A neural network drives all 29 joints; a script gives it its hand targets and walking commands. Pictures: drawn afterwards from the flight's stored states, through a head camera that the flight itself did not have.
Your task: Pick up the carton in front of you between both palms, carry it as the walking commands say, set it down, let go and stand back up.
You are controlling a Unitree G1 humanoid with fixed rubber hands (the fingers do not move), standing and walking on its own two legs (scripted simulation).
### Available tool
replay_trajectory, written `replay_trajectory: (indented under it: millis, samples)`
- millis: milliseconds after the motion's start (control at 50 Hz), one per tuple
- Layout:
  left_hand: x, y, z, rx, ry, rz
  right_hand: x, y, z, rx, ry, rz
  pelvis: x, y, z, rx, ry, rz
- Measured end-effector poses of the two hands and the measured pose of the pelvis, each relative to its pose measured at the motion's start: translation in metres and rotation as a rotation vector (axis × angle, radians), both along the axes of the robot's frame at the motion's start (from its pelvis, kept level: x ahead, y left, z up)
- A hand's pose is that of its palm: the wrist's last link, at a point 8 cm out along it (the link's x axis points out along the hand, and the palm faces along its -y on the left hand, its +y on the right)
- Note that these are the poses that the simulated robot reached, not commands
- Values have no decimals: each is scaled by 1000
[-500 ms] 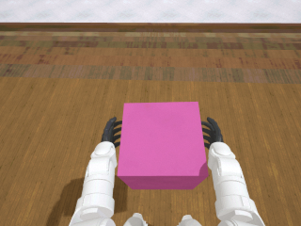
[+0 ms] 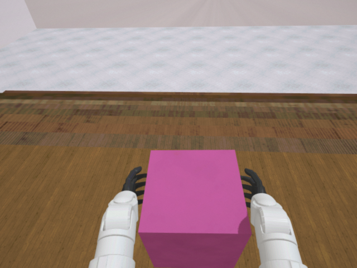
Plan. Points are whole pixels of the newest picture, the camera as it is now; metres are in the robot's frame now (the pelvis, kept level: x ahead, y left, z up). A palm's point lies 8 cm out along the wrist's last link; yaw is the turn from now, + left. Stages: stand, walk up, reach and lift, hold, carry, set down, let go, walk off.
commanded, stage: reach and lift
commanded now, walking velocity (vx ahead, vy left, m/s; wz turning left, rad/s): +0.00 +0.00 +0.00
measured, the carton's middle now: (192, 211) +0.29 +0.00 -0.05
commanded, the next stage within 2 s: hold in 0.86 s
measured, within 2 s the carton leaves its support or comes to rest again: neither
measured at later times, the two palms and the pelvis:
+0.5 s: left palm (128, 191) +0.30 +0.15 +0.04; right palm (256, 193) +0.30 -0.15 +0.03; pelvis +0.00 +0.00 +0.00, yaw +0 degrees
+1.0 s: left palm (127, 187) +0.29 +0.15 +0.06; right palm (259, 190) +0.29 -0.15 +0.05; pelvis +0.01 +0.00 +0.00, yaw +0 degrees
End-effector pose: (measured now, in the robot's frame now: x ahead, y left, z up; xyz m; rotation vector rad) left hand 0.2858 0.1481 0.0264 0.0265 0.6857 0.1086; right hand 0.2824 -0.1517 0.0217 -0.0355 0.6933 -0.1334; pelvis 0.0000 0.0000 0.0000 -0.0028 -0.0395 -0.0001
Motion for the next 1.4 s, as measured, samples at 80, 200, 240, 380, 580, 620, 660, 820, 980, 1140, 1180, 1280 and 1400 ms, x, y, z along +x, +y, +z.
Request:
replay_trajectory:
  millis: [80,200,240,380,580,620,660,820,980,1140,1180,1280,1400]
  samples:
    - [-1,1,2,3,-2,3,-1,1,1,9,-3,-3,-5,1,-1,1,-5,-1]
    - [1,1,1,-5,-4,13,3,1,1,20,-4,-6,-10,1,-2,5,-13,-2]
    - [2,1,2,0,-8,12,4,1,0,30,-7,-13,-10,1,-2,4,-15,-2]
    - [9,0,6,1,-19,12,8,0,1,29,-18,-13,-4,0,-1,2,-8,1]
    - [10,1,10,13,-8,9,14,1,9,11,-7,7,8,-1,3,3,-14,5]
    - [9,1,10,17,-4,6,13,1,10,6,-3,11,9,-2,4,3,-15,6]
    - [8,2,11,15,-7,6,13,2,12,-4,-6,16,11,-2,5,2,-14,5]
    - [5,2,15,17,-19,9,12,2,18,0,-17,15,11,-2,4,2,-31,4]
    - [8,1,28,10,-38,12,9,1,24,11,-36,1,8,0,3,3,-45,2]
    - [3,2,34,9,-34,11,4,1,31,17,-33,-2,4,1,4,3,-69,-2]
    - [1,2,34,10,-32,13,3,2,31,19,-30,0,3,1,4,3,-71,-2]
    - [-2,3,33,7,-27,20,2,3,31,18,-26,3,-1,0,3,3,-77,2]
    - [-2,1,33,5,-25,19,0,0,30,19,-24,0,-5,-1,3,3,-81,5]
